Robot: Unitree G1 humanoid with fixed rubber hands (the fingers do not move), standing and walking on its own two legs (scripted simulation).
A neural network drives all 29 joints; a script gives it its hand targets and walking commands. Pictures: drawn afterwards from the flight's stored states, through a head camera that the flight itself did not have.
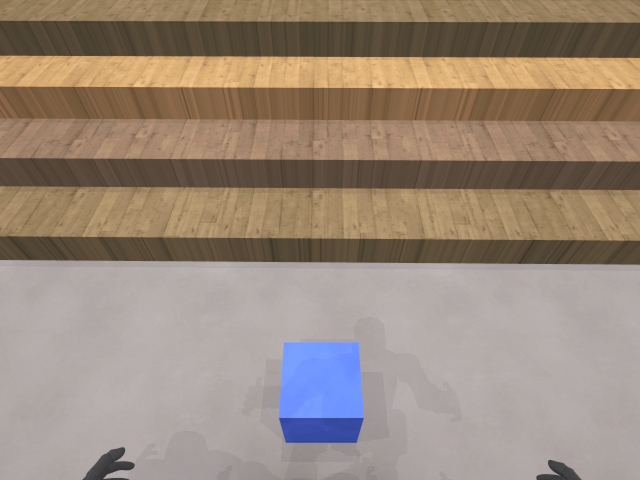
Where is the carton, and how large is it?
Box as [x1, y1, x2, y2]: [279, 342, 363, 442]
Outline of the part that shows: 358,342 284,343 279,419 286,442 356,442 363,418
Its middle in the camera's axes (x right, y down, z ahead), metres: +0.00 +0.44 +1.11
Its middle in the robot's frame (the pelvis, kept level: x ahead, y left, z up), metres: +0.43 +0.02 -0.66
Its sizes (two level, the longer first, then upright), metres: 0.210 0.200 0.250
